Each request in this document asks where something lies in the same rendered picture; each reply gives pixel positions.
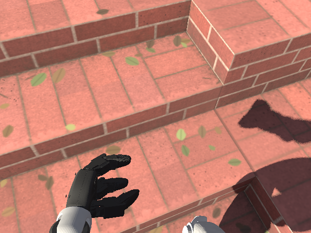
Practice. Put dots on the robot left forearm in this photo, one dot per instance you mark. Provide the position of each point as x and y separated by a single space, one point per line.
72 220

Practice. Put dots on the robot right shin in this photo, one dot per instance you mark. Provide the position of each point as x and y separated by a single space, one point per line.
199 218

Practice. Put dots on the left robot hand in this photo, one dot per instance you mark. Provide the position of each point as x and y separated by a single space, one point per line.
87 190

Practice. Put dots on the right robot thigh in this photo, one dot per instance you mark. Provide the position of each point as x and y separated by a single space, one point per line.
202 227

